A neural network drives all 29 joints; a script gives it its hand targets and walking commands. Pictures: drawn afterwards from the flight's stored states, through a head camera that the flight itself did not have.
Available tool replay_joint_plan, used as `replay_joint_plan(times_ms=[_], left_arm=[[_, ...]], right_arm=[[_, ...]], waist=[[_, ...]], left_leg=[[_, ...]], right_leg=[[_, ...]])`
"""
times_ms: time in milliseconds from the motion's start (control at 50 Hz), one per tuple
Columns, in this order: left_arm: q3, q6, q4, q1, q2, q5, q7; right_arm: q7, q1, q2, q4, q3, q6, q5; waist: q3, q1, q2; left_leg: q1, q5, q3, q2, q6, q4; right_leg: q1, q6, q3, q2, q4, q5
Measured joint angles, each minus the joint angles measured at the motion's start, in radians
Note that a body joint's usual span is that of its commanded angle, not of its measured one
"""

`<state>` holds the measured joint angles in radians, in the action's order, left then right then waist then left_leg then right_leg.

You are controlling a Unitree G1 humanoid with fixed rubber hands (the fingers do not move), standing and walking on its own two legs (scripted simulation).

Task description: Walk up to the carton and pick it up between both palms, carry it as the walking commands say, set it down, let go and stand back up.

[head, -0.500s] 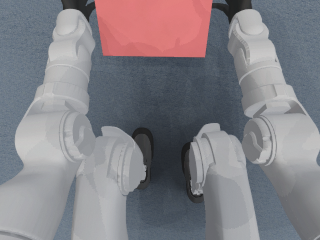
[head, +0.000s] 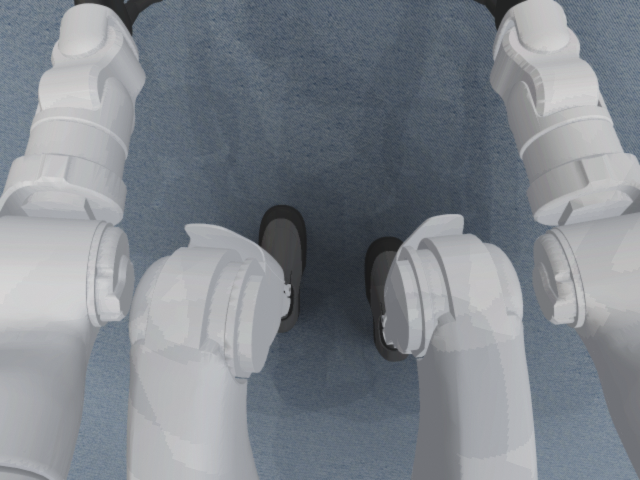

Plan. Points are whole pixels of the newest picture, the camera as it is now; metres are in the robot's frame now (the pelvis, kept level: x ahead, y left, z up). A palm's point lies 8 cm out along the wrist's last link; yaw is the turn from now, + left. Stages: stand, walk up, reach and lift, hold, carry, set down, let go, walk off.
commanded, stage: set down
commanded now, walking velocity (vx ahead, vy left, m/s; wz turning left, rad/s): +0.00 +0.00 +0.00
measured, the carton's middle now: out of the picture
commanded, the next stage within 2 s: let go in 1.56 s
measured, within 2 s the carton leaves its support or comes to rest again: rests again in 0.16 s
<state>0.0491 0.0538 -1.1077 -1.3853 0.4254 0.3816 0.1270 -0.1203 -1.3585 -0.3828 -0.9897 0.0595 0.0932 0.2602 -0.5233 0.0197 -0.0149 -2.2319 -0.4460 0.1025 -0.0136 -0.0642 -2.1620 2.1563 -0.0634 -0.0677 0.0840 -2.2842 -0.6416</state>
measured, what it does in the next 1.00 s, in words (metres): rises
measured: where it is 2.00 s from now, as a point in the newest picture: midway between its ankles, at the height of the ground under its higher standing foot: (336, 304)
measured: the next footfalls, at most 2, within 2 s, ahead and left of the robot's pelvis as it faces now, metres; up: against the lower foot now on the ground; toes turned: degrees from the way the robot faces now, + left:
none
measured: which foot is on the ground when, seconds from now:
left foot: down 0.00-1.00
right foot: down 0.00-1.00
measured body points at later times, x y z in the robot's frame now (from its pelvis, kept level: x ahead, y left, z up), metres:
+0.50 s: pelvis +0.00 +0.00 +0.04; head +0.37 +0.01 +0.29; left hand +0.53 +0.21 -0.13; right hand +0.55 -0.18 -0.11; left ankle +0.15 +0.09 -0.33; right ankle +0.10 -0.09 -0.33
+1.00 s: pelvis -0.01 +0.01 +0.16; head +0.35 +0.02 +0.42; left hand +0.54 +0.22 +0.03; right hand +0.56 -0.19 +0.04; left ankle +0.15 +0.09 -0.33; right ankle +0.10 -0.09 -0.33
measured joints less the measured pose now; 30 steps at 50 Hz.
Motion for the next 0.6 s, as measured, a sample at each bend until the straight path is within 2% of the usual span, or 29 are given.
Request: replay_joint_plan(times_ms=[120,180,220,320,400,520,600], left_arm=[[0.046,0.004,-0.061,-0.040,-0.013,-0.041,-0.015],[0.061,0.007,-0.067,-0.051,-0.016,-0.058,-0.018],[0.063,0.011,-0.026,-0.059,-0.011,-0.059,-0.014],[0.052,0.050,0.120,0.007,-0.028,-0.060,0.013],[0.081,0.098,0.264,0.096,-0.047,-0.082,0.029],[0.107,0.186,0.414,0.180,-0.074,-0.129,0.040],[0.126,0.231,0.469,0.184,-0.077,-0.156,0.041]], right_arm=[[0.014,-0.101,0.015,-0.119,-0.066,0.000,-0.039],[0.019,-0.116,0.004,-0.140,-0.079,-0.004,-0.048],[0.017,-0.106,-0.015,-0.102,-0.089,-0.001,-0.050],[0.011,0.001,-0.050,0.029,-0.067,0.041,0.007],[0.008,0.065,-0.043,0.146,-0.088,0.087,0.006],[0.015,0.070,-0.033,0.236,-0.138,0.149,-0.029],[0.026,0.055,-0.036,0.238,-0.163,0.185,-0.047]], waist=[[0.018,-0.004,0.015],[0.022,-0.009,0.012],[-0.007,-0.010,0.014],[-0.002,0.001,0.025],[-0.001,0.007,0.032],[-0.001,0.002,0.028],[0.000,-0.001,0.034]], left_leg=[[-0.009,0.012,-0.001,0.005,-0.001,-0.007],[-0.012,0.010,-0.001,0.004,-0.004,-0.011],[0.007,0.007,-0.002,0.000,-0.005,-0.010],[0.041,-0.014,-0.011,-0.009,-0.003,0.002],[0.095,-0.034,-0.021,-0.015,0.001,0.027],[0.178,-0.041,-0.034,-0.024,0.001,0.094],[0.232,-0.037,-0.040,-0.026,0.001,0.148]], right_leg=[[0.011,0.001,-0.003,0.001,-0.006,0.014],[0.010,0.005,-0.003,0.000,-0.009,0.011],[-0.012,0.005,-0.005,-0.004,-0.007,0.003],[-0.054,0.002,-0.009,-0.005,0.011,-0.020],[-0.112,0.001,-0.011,-0.002,0.045,-0.035],[-0.199,0.007,-0.007,0.002,0.123,-0.036],[-0.249,0.013,0.000,0.008,0.184,-0.023]])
